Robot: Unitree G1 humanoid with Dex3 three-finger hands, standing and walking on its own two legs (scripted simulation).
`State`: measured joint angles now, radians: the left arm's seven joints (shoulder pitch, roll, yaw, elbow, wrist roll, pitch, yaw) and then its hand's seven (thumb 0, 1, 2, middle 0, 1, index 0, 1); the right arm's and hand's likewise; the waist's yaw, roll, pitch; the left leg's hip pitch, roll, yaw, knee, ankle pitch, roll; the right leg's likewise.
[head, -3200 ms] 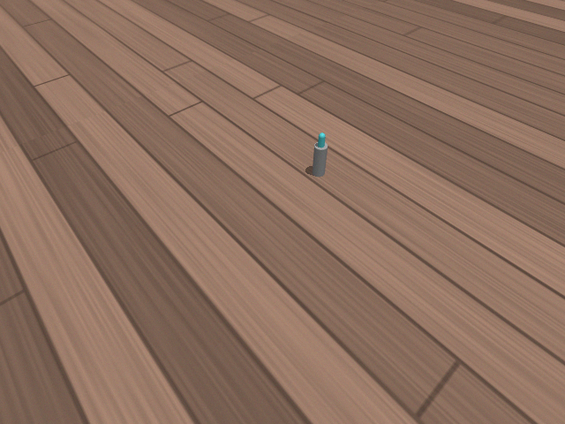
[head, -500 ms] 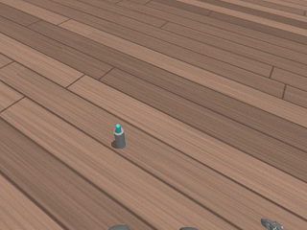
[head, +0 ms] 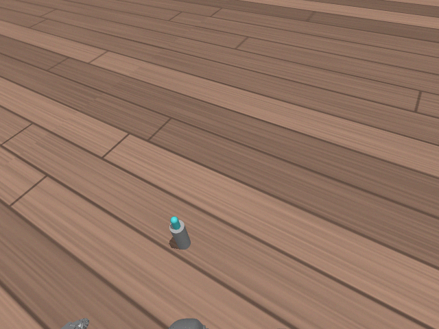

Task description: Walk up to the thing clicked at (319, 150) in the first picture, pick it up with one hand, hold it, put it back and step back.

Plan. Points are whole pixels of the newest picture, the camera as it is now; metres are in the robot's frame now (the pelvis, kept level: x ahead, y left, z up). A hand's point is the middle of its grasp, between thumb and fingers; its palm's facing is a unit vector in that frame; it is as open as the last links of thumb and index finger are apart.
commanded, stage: walk up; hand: left
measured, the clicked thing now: (179, 231) +0.60 +0.25 -0.64
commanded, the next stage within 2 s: stand in 1.70 s
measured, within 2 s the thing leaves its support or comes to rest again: neither
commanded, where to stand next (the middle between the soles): +0.22 +0.03 m, yaw +0 degrees
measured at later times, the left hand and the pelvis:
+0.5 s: hand (91, 315) +0.18 +0.31 -0.16, palm faces -0.04 -0.93 -0.36, open 7.4 cm; pelvis +0.13 +0.04 -0.01, yaw +0 degrees
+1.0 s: hand (117, 269) +0.27 +0.27 -0.14, palm faces -0.02 -0.94 -0.33, open 7.4 cm; pelvis +0.15 +0.02 +0.01, yaw +0 degrees
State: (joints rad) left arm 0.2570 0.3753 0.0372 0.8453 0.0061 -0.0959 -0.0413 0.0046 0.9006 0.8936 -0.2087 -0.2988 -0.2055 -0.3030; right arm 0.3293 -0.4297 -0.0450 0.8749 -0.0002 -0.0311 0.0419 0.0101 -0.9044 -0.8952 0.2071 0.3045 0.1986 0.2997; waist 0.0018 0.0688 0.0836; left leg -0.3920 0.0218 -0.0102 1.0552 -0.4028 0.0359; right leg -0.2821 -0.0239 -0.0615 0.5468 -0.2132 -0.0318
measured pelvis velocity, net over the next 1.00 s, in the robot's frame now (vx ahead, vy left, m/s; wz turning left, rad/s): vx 0.15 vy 0.02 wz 0.00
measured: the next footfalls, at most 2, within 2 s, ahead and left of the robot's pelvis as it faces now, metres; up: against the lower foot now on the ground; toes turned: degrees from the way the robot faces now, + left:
left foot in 0.24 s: +0.21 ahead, +0.16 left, +0.00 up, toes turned +3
right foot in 0.58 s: +0.22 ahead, -0.10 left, +0.00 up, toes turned -1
